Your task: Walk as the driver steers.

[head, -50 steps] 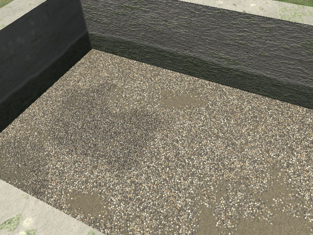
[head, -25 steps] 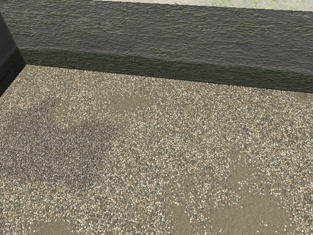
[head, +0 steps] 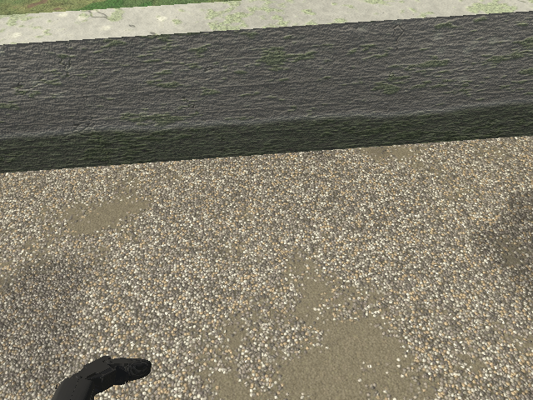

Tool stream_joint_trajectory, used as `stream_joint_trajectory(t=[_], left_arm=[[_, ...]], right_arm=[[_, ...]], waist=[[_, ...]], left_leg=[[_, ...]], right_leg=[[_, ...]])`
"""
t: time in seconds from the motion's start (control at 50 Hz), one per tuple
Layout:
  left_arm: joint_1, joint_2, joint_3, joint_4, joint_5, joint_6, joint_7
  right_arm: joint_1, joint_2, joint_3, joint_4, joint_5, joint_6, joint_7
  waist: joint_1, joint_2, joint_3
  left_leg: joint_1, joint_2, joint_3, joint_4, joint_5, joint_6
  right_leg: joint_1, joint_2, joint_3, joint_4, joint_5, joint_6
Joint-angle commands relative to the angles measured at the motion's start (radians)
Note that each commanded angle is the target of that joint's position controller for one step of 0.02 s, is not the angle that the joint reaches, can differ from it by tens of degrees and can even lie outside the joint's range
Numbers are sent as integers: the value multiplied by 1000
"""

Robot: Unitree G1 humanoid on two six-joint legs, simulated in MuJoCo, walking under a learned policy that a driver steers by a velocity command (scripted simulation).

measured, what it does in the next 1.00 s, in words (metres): stands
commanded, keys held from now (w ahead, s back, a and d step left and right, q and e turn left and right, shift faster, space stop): no key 1.00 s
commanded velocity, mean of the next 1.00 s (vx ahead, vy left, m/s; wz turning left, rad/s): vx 0.12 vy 0.00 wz -0.08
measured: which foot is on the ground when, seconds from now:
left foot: down 0.00-1.00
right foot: down 0.00-1.00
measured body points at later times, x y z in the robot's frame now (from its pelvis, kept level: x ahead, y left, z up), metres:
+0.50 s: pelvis +0.06 +0.00 +0.02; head +0.06 -0.01 +0.47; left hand +0.25 +0.20 -0.07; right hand +0.20 -0.23 -0.09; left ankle +0.03 +0.11 -0.72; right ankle +0.04 -0.10 -0.72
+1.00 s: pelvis +0.05 +0.00 +0.03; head +0.05 +0.00 +0.48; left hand +0.19 +0.21 -0.09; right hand +0.20 -0.22 -0.08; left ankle +0.03 +0.11 -0.72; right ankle +0.04 -0.10 -0.72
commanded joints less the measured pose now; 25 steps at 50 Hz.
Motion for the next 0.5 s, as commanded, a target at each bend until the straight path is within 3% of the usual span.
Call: stream_joint_trajectory(t=[0.02, 0.06, 0.08, 0.16, 0.26, 0.28, 0.34, 0.36, 0.44, 0.46, 0.5], left_arm=[[-26, 36, -3, -72, -11, 2, -6], [-57, 68, -6, -79, -14, 9, -3], [-72, 64, -12, -84, -14, 8, 1], [-79, 37, -27, -66, -10, -6, 1], [-58, 18, -35, -25, -12, -18, 3], [-61, 18, -37, -21, -13, -17, 3], [-56, 20, -37, -4, -16, -17, 5], [-40, 4, -38, 7, -17, -12, 13], [-23, 13, -36, 38, -22, -10, 26], [1, -3, -40, 47, -7, -14, 12], [14, 4, -37, 66, -12, -22, 6]], right_arm=[[-161, -64, -8, -123, 0, -9, 20], [-126, -40, -1, -124, -4, -6, 28], [-103, -47, -3, -118, -7, -8, 28], [-48, -57, -4, -85, -11, -19, 27], [-31, -67, -13, -50, 0, -19, 20], [-16, -65, -11, -42, -5, -23, 24], [-13, -63, -16, -32, 0, -23, 25], [19, -68, -19, -10, 3, -23, 14], [25, -73, -26, 4, 7, -13, 3], [9, -59, -20, -9, 1, 0, 7], [15, -74, -27, -4, 0, 14, 9]], waist=[[59, -14, -84], [25, -157, -44], [11, -164, -30], [-12, -79, -22], [12, -15, -66], [11, -5, -81], [14, 1, -101], [23, 15, -123], [22, -3, -137], [39, -4, -125], [32, -3, -134]], left_leg=[[-50, 62, -95, -185, -164, -17], [29, 24, -15, -95, -103, -35], [65, 27, -18, -110, -93, -36], [140, 77, -65, -216, -44, -21], [155, 90, -76, -260, 53, -19], [174, 92, -75, -261, 69, -13], [213, 95, -76, -256, 150, -6], [245, 102, -87, -258, 218, -6], [302, 106, -86, -250, 325, -1], [277, 130, -97, -267, 410, -2], [310, 125, -97, -273, 429, -5]], right_leg=[[90, -34, 62, -136, -128, -16], [-17, -93, 189, -280, -253, -37], [-49, -105, 220, -317, -267, -39], [-20, -81, 186, -326, -109, -10], [116, -76, 161, -309, 137, -16], [115, -90, 165, -307, 159, -17], [126, -94, 160, -305, 248, -17], [138, -110, 158, -314, 313, -30], [142, -112, 140, -312, 403, -33], [174, -132, 129, -342, 445, -40], [182, -132, 120, -341, 485, -41]])
Keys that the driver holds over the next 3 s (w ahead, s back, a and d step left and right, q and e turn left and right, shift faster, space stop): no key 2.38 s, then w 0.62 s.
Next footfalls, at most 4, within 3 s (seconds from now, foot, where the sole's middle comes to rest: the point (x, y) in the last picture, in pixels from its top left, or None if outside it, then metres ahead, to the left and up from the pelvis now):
none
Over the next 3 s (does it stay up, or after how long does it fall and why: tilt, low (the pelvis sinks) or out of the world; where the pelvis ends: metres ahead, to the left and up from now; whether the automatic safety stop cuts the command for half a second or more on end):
stays up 0.05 0.02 0.01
